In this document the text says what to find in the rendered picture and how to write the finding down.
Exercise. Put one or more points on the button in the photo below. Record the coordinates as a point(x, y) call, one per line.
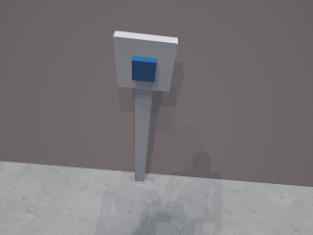
point(144, 69)

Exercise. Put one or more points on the panel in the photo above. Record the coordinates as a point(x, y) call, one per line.
point(163, 49)

